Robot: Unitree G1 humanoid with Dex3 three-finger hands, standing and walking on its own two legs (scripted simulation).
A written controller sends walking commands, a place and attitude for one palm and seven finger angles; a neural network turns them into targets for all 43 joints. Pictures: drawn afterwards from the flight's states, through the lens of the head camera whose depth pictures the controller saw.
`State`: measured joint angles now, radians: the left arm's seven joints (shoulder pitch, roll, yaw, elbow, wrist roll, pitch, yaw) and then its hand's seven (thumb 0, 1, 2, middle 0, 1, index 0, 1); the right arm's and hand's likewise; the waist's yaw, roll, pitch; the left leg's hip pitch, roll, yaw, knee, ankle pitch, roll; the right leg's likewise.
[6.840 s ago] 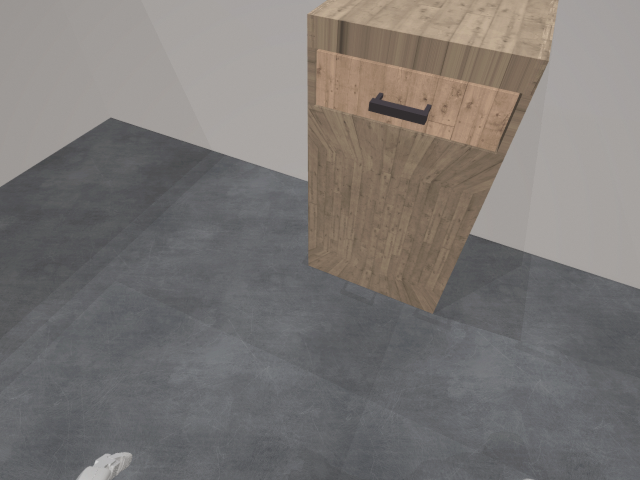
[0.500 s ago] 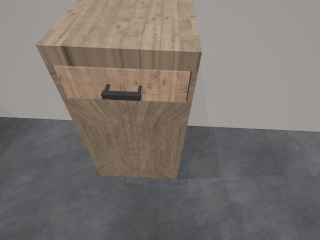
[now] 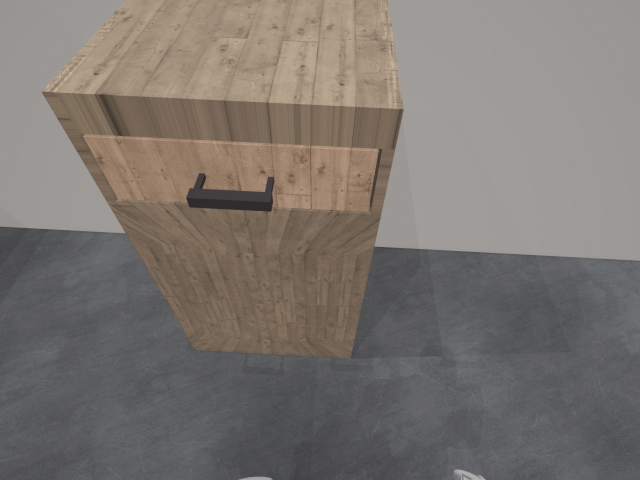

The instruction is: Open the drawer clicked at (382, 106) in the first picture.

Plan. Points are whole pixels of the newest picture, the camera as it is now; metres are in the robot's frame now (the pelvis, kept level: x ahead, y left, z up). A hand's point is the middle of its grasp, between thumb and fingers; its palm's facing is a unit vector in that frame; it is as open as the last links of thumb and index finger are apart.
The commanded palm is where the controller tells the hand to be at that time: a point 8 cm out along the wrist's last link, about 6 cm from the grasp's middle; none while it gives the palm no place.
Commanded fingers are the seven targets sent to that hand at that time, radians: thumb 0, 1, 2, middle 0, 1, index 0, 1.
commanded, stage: come to a stop and stand still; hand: left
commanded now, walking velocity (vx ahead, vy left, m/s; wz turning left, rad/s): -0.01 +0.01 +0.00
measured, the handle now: (233, 190) +0.53 +0.20 +0.02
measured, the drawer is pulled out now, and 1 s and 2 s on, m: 0.00 0.00 0.00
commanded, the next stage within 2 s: look again from close up in 1.82 s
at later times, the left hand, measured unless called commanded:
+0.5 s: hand out of the picture -0.01 +0.13 -0.17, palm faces +0.08 -0.98 -0.18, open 7.3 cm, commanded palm none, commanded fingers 0.00 0.90 0.90 -0.20 -0.30 -0.20 -0.30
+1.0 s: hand out of the picture -0.04 +0.14 -0.16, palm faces +0.04 -0.98 -0.21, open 7.4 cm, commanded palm none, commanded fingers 0.00 0.90 0.90 -0.20 -0.30 -0.20 -0.30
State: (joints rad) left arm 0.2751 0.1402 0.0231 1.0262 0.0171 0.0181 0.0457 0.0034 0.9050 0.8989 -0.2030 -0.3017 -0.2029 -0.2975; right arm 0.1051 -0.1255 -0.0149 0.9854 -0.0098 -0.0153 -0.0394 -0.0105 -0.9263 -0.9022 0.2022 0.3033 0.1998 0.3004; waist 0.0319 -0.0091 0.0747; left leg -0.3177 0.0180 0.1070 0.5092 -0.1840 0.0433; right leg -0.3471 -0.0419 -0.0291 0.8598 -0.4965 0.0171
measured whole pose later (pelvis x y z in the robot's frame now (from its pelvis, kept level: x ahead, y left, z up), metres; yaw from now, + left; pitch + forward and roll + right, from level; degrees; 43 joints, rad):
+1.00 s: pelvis -0.04 -0.03 +0.01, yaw +1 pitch -1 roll +1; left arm 0.29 0.14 -0.01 1.10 0.01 -0.02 0.03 0.00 0.91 0.90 -0.20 -0.30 -0.20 -0.30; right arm 0.34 -0.13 0.02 1.09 -0.02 -0.02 -0.01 0.01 -0.91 -0.90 0.20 0.30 0.20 0.30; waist 0.00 0.03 0.02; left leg -0.20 -0.01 0.07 0.46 -0.25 0.02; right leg -0.26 -0.03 -0.06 0.50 -0.23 -0.01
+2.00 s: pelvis +0.00 -0.05 +0.01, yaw +1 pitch +0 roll +1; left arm 0.28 0.15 -0.01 1.12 0.01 -0.02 0.03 0.01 0.92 0.90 -0.20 -0.30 -0.20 -0.30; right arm 0.28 -0.13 0.02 1.16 -0.02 -0.02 -0.04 0.01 -0.91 -0.90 0.20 0.30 0.20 0.30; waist 0.01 0.00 0.04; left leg -0.12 0.02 0.06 0.41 -0.29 -0.01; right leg -0.18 0.00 -0.07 0.46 -0.27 -0.04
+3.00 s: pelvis -0.04 -0.06 -0.03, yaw -1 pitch +7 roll +3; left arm 0.43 0.27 -0.19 0.01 1.09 0.04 0.45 0.00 0.51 0.73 -0.25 -0.55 -0.25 -0.55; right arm 0.04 -0.25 -0.04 0.49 -0.06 0.08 0.04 0.01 -0.91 -0.90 0.20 0.30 0.20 0.30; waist 0.12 -0.04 -0.08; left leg -0.49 0.02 0.10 0.76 -0.38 -0.01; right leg -0.59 -0.01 -0.02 0.83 -0.36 -0.06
